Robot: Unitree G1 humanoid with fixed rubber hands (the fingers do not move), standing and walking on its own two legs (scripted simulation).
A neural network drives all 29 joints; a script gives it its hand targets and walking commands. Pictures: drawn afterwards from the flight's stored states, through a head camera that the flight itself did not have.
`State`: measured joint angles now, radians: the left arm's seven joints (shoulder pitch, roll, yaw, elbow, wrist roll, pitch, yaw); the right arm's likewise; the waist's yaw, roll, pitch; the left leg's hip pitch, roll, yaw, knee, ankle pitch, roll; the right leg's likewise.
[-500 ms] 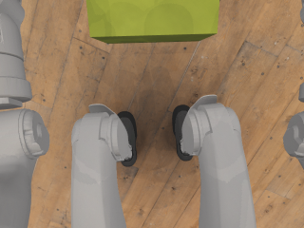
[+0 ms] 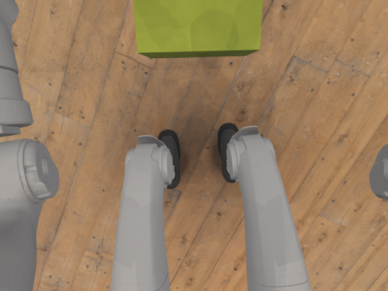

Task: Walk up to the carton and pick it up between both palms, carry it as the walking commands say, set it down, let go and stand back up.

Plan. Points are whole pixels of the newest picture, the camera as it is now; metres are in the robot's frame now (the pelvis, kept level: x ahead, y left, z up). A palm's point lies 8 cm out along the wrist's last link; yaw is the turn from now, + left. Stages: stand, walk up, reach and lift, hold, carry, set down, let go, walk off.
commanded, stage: set down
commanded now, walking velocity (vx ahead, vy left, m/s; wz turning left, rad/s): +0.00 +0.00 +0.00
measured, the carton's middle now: (197, 21) +0.56 -0.02 -0.47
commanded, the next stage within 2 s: let go in 0.38 s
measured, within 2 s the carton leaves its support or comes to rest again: neither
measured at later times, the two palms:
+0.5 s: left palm out of the picture +0.56 +0.22 -0.01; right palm out of the picture +0.53 -0.28 -0.02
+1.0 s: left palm out of the picture +0.39 +0.22 +0.09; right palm out of the picture +0.37 -0.26 +0.08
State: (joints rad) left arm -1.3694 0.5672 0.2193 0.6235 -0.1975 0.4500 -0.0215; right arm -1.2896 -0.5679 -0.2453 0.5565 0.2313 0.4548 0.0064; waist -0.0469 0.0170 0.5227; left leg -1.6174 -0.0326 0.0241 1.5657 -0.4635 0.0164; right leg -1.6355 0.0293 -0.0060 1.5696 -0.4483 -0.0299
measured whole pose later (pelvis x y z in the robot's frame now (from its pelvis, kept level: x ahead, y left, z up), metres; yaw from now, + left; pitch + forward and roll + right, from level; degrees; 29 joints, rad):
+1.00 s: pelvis +0.08 +0.00 +0.16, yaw -1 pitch +17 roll +1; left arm -0.25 0.25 0.12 0.45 -0.04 0.21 -0.02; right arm -0.22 -0.30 -0.11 0.44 0.10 0.19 0.06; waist -0.01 -0.01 0.09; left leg -0.83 -0.04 -0.01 0.88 -0.36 0.01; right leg -0.85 0.04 0.03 0.90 -0.35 -0.03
